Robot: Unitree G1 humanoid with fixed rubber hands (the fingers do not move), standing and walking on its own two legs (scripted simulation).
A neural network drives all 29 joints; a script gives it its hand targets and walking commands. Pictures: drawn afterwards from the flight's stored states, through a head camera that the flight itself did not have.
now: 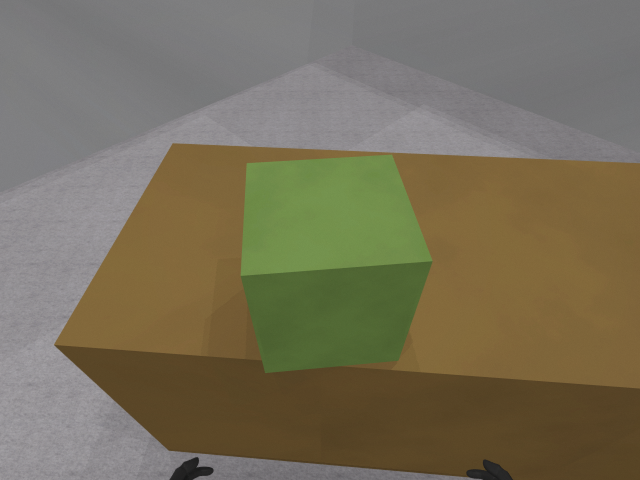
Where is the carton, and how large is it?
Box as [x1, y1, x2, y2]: [241, 155, 432, 372]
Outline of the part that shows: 391,155 247,163 241,259 241,279 265,372 398,360 432,261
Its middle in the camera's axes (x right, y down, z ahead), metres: +0.01 +0.05 +0.57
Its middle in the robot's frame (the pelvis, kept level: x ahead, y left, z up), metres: +0.41 +0.02 +0.02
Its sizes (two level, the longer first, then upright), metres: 0.210 0.200 0.250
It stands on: a pedestal, 0.65 m high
